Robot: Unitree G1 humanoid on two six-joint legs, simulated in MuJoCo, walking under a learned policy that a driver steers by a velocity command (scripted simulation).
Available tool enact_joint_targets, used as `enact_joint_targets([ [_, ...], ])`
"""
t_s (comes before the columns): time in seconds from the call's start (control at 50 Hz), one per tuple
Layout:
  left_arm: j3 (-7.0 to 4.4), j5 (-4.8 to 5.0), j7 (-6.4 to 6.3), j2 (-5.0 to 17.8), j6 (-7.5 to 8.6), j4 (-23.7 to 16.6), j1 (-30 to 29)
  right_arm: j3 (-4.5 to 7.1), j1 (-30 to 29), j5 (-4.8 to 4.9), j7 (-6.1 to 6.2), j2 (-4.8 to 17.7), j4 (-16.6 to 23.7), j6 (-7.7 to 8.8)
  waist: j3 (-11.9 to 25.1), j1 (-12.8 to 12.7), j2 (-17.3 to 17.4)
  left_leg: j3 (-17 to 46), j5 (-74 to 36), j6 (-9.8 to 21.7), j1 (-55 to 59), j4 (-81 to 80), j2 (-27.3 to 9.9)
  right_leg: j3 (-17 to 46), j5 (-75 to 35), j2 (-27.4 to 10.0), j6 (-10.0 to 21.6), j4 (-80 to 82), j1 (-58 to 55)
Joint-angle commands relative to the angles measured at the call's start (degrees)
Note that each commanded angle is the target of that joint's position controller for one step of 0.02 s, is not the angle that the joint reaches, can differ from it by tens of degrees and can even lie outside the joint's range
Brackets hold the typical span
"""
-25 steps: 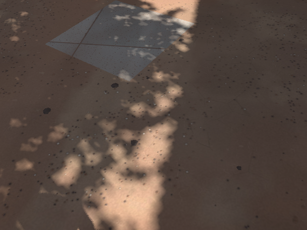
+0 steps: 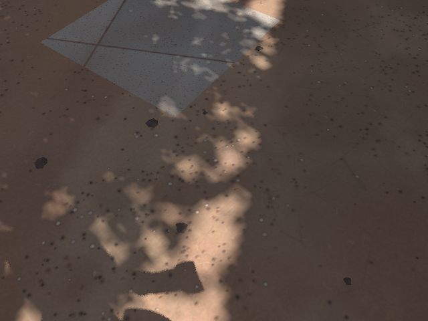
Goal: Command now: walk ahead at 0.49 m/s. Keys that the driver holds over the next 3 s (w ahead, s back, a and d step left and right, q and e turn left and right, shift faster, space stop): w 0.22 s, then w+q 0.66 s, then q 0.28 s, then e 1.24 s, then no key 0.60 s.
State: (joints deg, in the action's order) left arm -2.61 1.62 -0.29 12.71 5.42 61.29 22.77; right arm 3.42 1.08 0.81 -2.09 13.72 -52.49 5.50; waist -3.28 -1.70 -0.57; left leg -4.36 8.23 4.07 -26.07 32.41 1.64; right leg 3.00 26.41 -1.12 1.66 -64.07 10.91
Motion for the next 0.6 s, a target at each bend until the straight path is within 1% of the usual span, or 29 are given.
enact_joint_targets([
  [0.02,-1.78,0.66,-0.53,7.3,2.72,-6.0,-4.8,1.08,7.8,-0.62,0.08,5.6,-0.6,0.63,7.2,4.4,1.6,25.2,2.2,10.7,25.0,-19.5,-17.8,1.5,-6.9,-5.4,1.7,-11.7,27.8],
  [0.04,-2.20,0.02,-0.92,6.5,1.87,-5.8,-3.7,0.50,6.2,-1.24,-0.18,3.8,-0.7,1.01,5.7,2.0,2.4,20.6,-0.7,9.6,18.9,-21.2,-15.6,1.8,-9.2,-7.3,1.8,-8.7,23.6],
  [0.06,-2.13,-0.13,-1.08,4.8,0.95,-5.7,-2.1,0.30,6.2,-1.38,-0.36,3.2,-1.3,1.08,5.3,0.7,3.8,18.3,-1.1,9.6,15.4,-22.7,-14.6,1.8,-9.9,-7.9,1.8,-6.9,20.9],
  [0.08,-2.01,-0.19,-1.22,3.5,0.24,-5.8,-1.6,0.36,7.2,-1.19,-0.21,3.7,-1.9,1.14,4.4,0.1,4.3,16.6,-1.7,10.0,13.1,-24.1,-14.2,1.4,-9.9,-8.4,1.6,-4.8,20.2],
  [0.1,-2.02,-0.32,-1.31,3.3,-0.26,-6.5,-2.8,0.47,8.2,-1.03,0.15,4.6,-2.5,1.19,2.9,-0.1,4.5,15.0,-2.6,10.4,11.5,-25.3,-13.9,0.9,-10.7,-8.8,1.1,-2.5,21.0],
  [0.14,-2.30,-0.96,-1.44,4.5,-0.54,-8.7,-7.8,0.82,10.5,-1.07,1.19,6.7,-3.3,1.18,0.9,0.4,3.7,13.4,-4.1,10.9,11.5,-27.0,-14.0,0.4,-16.0,-9.4,-0.5,3.7,25.5],
  [0.16,-2.35,-1.24,-1.33,4.8,-0.49,-9.7,-10.4,0.93,11.8,-1.04,1.65,7.3,-3.5,1.08,0.3,1.1,3.3,12.7,-5.2,10.6,12.7,-27.2,-13.8,0.2,-19.6,-9.4,-1.0,7.6,27.5],
  [0.18,-2.29,-1.37,-1.09,4.7,-0.37,-10.4,-12.6,0.94,12.8,-0.95,1.99,7.5,-3.7,0.91,0.1,1.6,3.1,11.5,-6.4,10.0,13.6,-27.2,-13.2,-0.2,-23.4,-9.1,-1.3,11.8,28.1],
  [0.22,-1.86,-1.23,-0.49,3.9,-0.02,-11.6,-17.0,0.95,14.6,-0.62,2.37,7.8,-3.8,0.65,-0.3,2.9,3.2,8.6,-8.1,8.5,14.2,-27.1,-11.7,-1.7,-29.8,-7.5,-1.4,20.7,26.4],
  [0.24,-1.63,-1.16,-0.24,3.6,0.11,-12.4,-19.9,0.99,16.3,-0.33,2.44,8.0,-4.1,0.56,-0.7,3.9,2.9,8.2,-8.0,8.0,14.4,-27.0,-11.1,-2.6,-31.8,-6.4,-1.5,24.3,25.0],
  [0.28,-1.33,-0.77,0.34,3.6,0.27,-13.7,-24.2,1.15,19.5,0.15,2.54,8.5,-5.0,0.18,-1.4,5.4,2.8,9.0,-6.9,7.9,16.8,-26.0,-11.7,-3.1,-32.6,-4.8,-2.0,29.0,24.1],
  [0.32,-1.19,-0.49,1.05,4.2,0.64,-15.0,-27.1,1.38,21.6,0.54,2.73,8.8,-5.6,-0.46,-2.0,6.0,2.9,10.6,-6.5,7.8,21.0,-23.4,-13.3,-2.3,-30.8,-4.0,-1.9,32.6,24.8],
  [0.34,-1.25,-0.40,1.39,4.7,0.92,-15.5,-27.7,1.55,22.0,0.68,2.89,9.0,-5.7,-0.78,-2.0,5.7,3.3,11.6,-6.6,7.4,22.9,-21.9,-14.3,-1.7,-29.5,-3.7,-1.6,34.2,24.5],
  [0.36,-1.50,-0.34,1.62,5.7,1.20,-15.7,-27.0,1.78,22.0,0.73,3.06,9.3,-5.6,-1.06,-1.5,4.8,3.7,12.7,-6.9,6.9,24.2,-20.4,-15.2,-1.1,-27.9,-3.4,-1.2,35.7,22.9],
  [0.38,-1.84,-0.28,1.72,6.8,1.47,-15.6,-25.6,2.05,21.6,0.71,3.16,9.7,-5.4,-1.32,-0.6,3.7,4.5,13.7,-8.8,6.3,25.0,-18.5,-15.8,-1.3,-25.8,-2.9,-0.7,36.3,20.2],
  [0.4,-2.43,-0.26,1.67,8.1,1.75,-15.0,-22.3,2.23,20.6,0.64,3.18,10.1,-5.1,-1.59,1.2,1.4,5.3,13.7,-13.9,5.6,25.0,-14.8,-15.4,-2.2,-23.7,-1.8,0.0,37.0,15.0],
  [0.42,-3.73,-0.40,1.35,10.4,1.97,-12.8,-14.4,1.84,19.8,0.38,3.07,9.0,-4.5,-1.77,6.0,-2.4,4.7,11.9,-20.2,4.1,23.3,-6.1,-12.4,-3.1,-22.7,-0.8,1.5,37.8,4.1],
  [0.44,-4.94,-1.47,0.85,14.4,2.16,-10.9,-3.6,0.83,19.2,-0.36,2.89,6.3,-2.8,-1.81,15.3,-6.4,1.3,9.0,-13.0,1.9,14.3,10.1,-8.5,3.8,-22.4,-8.3,4.9,35.0,-13.1],
  [0.46,-6.28,-2.18,0.76,20.1,1.63,-9.5,1.9,-1.08,26.6,-0.06,2.68,-1.3,-1.7,-0.82,24.4,-3.6,-14.5,4.2,14.0,-2.4,-8.0,31.8,1.0,28.4,-15.3,-23.2,13.3,39.3,-34.8],
  [0.48,-4.81,-2.01,0.95,14.5,1.46,-9.5,2.4,-0.30,26.1,1.35,2.48,2.9,-2.5,0.04,27.3,-4.5,-15.2,11.6,25.0,-2.2,-14.2,41.1,-0.3,38.9,-7.7,-24.3,14.6,45.8,-34.9],
  [0.5,-3.58,-1.76,0.72,10.4,1.57,-10.7,-2.8,1.00,20.7,2.41,2.61,7.5,-1.1,0.29,17.8,-4.2,-10.5,11.7,21.4,-1.4,-18.5,44.1,-3.3,29.6,-7.3,-22.3,11.5,46.4,-27.6],
  [0.52,-2.85,-1.86,0.59,8.4,1.54,-11.6,-7.2,1.18,17.4,2.24,2.92,7.6,-0.4,0.17,12.7,-3.0,-6.4,10.2,16.2,-1.1,-17.5,43.2,-6.2,21.5,-11.2,-20.2,9.6,47.5,-19.3],
  [0.54,-2.38,-2.06,0.68,6.7,1.54,-11.6,-10.4,1.53,15.6,1.56,3.16,6.9,-0.1,-0.21,8.6,-1.5,-4.5,10.0,12.7,-1.0,-15.2,40.0,-7.9,15.7,-15.0,-18.1,8.6,49.7,-11.7],
  [0.56,-2.03,-2.47,0.70,5.6,1.70,-11.5,-12.2,1.97,16.2,1.31,3.15,5.9,-0.1,-1.01,6.4,0.4,-5.5,10.4,10.3,-0.8,-12.2,37.5,-9.5,10.7,-17.3,-16.3,7.7,51.6,-6.9],
  [0.58,-2.09,-2.63,0.70,5.4,1.71,-11.1,-12.7,1.98,16.9,1.37,2.97,4.6,0.1,-1.83,5.3,1.4,-5.9,10.2,9.1,-0.8,-10.1,36.2,-10.0,7.7,-18.3,-15.6,7.5,53.3,-4.1],
  [0.6,-2.26,-2.52,0.58,5.6,1.81,-10.7,-12.5,1.92,16.9,1.45,2.84,3.2,0.5,-2.53,4.5,1.9,-5.3,9.9,8.4,-0.8,-9.8,35.1,-10.4,5.2,-20.1,-15.4,7.9,54.5,-2.8],
])
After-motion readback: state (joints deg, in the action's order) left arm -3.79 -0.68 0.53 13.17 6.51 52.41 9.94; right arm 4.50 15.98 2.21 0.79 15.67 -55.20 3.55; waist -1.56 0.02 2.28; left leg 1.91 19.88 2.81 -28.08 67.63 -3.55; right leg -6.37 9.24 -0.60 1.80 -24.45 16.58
